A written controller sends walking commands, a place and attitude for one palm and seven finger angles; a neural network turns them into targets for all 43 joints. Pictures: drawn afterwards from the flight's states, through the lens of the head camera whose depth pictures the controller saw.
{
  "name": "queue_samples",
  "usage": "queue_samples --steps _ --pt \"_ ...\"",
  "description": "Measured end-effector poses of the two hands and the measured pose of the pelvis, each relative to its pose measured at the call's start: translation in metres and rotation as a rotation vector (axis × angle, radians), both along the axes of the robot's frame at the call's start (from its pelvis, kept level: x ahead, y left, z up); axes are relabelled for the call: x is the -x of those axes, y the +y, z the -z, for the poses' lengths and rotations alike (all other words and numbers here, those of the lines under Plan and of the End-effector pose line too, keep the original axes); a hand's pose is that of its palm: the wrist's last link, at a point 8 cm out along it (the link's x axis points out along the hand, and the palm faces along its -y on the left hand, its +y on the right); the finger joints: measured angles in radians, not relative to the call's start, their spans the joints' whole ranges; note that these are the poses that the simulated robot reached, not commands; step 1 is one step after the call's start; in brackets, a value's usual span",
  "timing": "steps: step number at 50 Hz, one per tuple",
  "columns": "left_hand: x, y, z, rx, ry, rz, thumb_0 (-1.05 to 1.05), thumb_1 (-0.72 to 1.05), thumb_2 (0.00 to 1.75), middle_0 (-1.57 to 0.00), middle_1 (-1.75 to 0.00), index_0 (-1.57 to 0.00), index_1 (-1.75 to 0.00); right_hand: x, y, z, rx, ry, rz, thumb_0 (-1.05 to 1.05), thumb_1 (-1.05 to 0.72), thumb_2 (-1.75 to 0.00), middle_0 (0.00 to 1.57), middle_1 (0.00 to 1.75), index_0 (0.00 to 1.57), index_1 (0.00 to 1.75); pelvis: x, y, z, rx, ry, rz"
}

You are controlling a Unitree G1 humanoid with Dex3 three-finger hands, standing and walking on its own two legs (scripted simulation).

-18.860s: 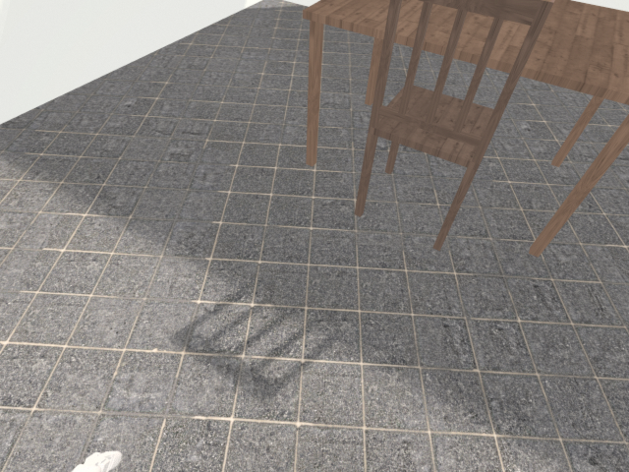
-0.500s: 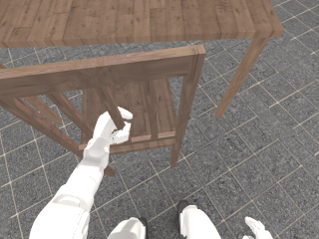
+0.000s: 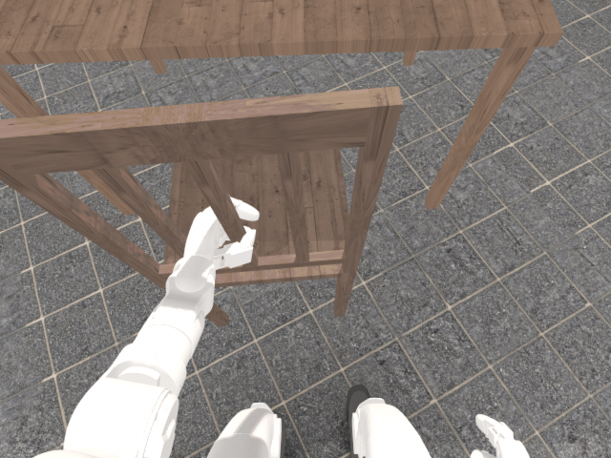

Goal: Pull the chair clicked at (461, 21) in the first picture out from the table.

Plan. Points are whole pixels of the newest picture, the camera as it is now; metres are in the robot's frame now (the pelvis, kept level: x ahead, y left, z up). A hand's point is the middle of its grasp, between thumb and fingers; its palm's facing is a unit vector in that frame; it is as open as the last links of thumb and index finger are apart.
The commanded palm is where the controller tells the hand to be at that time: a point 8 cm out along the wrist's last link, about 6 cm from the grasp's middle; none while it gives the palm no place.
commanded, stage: step backward, pulling the chair out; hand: left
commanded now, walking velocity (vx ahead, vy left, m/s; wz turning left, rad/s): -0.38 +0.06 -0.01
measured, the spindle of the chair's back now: (231, 222) +0.42 +0.11 -0.04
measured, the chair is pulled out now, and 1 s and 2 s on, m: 0.20 0.38 0.62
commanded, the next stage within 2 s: stop walking, hand still on the chair in 1.48 s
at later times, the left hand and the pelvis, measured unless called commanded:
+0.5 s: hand (234, 296) +0.31 +0.11 -0.06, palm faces -0.12 -0.97 -0.21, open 5.5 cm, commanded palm +0.30 +0.16 -0.06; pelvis -0.08 +0.02 +0.01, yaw -2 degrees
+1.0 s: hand (215, 377) +0.21 +0.12 -0.06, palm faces -0.11 -0.97 -0.21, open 5.6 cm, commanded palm +0.20 +0.17 -0.07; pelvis -0.18 +0.03 +0.01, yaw -3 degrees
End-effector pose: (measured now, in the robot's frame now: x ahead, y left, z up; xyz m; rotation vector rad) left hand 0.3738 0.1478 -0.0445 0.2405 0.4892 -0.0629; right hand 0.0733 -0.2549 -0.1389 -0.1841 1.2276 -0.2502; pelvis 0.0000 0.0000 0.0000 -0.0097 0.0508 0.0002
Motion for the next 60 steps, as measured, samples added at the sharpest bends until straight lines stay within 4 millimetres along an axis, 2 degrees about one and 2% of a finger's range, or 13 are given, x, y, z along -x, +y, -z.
queue_samples --steps 5,9,14,17,23,29,32,35,42,48,54,60 --pt "0.010 0.003 0.000 0.008 -0.005 0.023 0.02 0.65 0.76 -0.23 -1.20 -0.49 -1.45 0.007 0.000 -0.004 0.049 -0.036 -0.011 0.01 -0.91 -0.89 0.21 0.30 0.20 0.30 0.018 0.014 0.003 -0.002 0.014 -0.012" --pt "0.025 0.008 0.000 0.010 -0.009 0.046 0.02 0.66 0.75 -0.22 -1.22 -0.49 -1.45 0.018 0.008 -0.011 0.055 -0.041 -0.010 0.01 -0.91 -0.89 0.20 0.30 0.20 0.30 0.029 0.020 0.000 -0.031 0.009 0.017" --pt "0.045 0.013 0.000 0.003 -0.011 0.027 0.02 0.65 0.77 -0.25 -1.20 -0.49 -1.45 0.036 0.023 -0.003 -0.033 -0.010 -0.035 0.01 -0.91 -0.89 0.20 0.30 0.20 0.30 0.036 0.012 -0.002 -0.021 0.011 0.028" --pt "0.054 0.013 0.000 -0.006 -0.009 0.009 0.02 0.64 0.78 -0.26 -1.19 -0.49 -1.45 0.049 0.027 0.002 -0.073 0.008 -0.025 0.01 -0.91 -0.89 0.20 0.30 0.20 0.30 0.047 0.007 -0.005 0.010 -0.008 0.036" --pt "0.068 0.011 -0.001 0.000 0.006 -0.010 0.03 0.64 0.77 -0.26 -1.17 -0.49 -1.45 0.071 0.017 -0.003 -0.034 -0.014 0.009 0.01 -0.90 -0.89 0.21 0.30 0.20 0.30 0.071 0.010 -0.007 -0.018 0.005 0.039" --pt "0.085 0.014 -0.001 0.005 -0.006 0.041 0.02 0.65 0.75 -0.24 -1.20 -0.49 -1.45 0.089 0.007 -0.010 0.069 -0.050 0.030 0.01 -0.91 -0.89 0.21 0.30 0.20 0.30 0.095 0.032 0.000 -0.009 0.017 0.020" --pt "0.097 0.018 0.000 0.006 -0.013 0.072 0.02 0.66 0.74 -0.23 -1.22 -0.49 -1.45 0.102 0.012 -0.019 0.087 -0.053 0.030 0.01 -0.91 -0.89 0.20 0.30 0.20 0.30 0.108 0.039 -0.002 -0.028 0.007 0.041" --pt "0.114 0.023 -0.001 0.009 -0.006 0.068 0.02 0.66 0.74 -0.23 -1.22 -0.49 -1.45 0.117 0.023 -0.019 0.051 -0.044 0.014 0.01 -0.91 -0.90 0.20 0.30 0.20 0.30 0.117 0.040 -0.005 -0.014 0.004 0.049" --pt "0.150 0.030 -0.001 -0.006 -0.007 0.026 0.03 0.64 0.77 -0.27 -1.19 -0.49 -1.45 0.157 0.044 0.001 -0.078 0.012 0.005 0.01 -0.90 -0.89 0.20 0.30 0.20 0.30 0.141 0.024 -0.003 0.016 -0.032 0.055" --pt "0.172 0.028 -0.002 0.000 0.016 -0.010 0.04 0.63 0.77 -0.27 -1.17 -0.49 -1.45 0.182 0.036 -0.002 -0.048 -0.002 0.036 0.01 -0.90 -0.89 0.21 0.30 0.20 0.30 0.170 0.026 -0.006 -0.024 -0.002 0.052" --pt "0.192 0.031 -0.002 0.005 0.008 0.024 0.04 0.64 0.76 -0.25 -1.21 -0.49 -1.45 0.203 0.025 -0.009 0.049 -0.054 0.045 0.01 -0.91 -0.89 0.21 0.30 0.20 0.30 0.199 0.043 0.000 -0.023 0.019 0.029" --pt "0.225 0.037 -0.002 0.008 0.013 0.027 0.04 0.65 0.75 -0.24 -1.21 -0.49 -1.45 0.238 0.032 -0.016 0.027 -0.028 0.023 0.01 -0.91 -0.89 0.20 0.30 0.20 0.30 0.225 0.045 -0.006 -0.008 -0.009 0.042"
